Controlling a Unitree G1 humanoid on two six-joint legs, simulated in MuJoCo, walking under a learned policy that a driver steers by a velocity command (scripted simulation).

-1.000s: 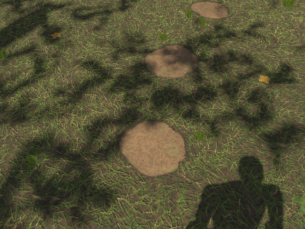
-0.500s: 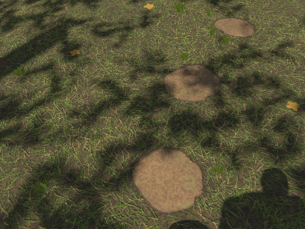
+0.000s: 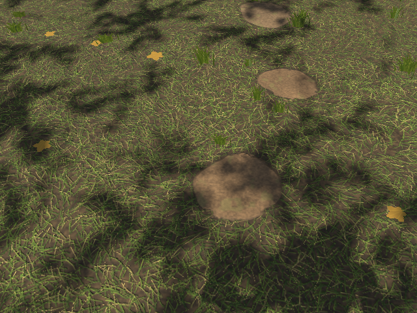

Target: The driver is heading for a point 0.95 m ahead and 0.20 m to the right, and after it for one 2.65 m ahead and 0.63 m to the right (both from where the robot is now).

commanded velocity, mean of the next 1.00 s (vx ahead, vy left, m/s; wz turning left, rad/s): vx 0.97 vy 0.00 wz -0.35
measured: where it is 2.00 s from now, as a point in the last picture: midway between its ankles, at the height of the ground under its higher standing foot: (229, 163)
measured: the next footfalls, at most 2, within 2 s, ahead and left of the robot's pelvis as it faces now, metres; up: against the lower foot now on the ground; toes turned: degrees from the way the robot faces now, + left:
right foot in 0.20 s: +0.44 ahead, -0.13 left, +0.00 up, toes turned -1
left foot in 0.70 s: +0.90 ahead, +0.10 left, +0.00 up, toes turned -10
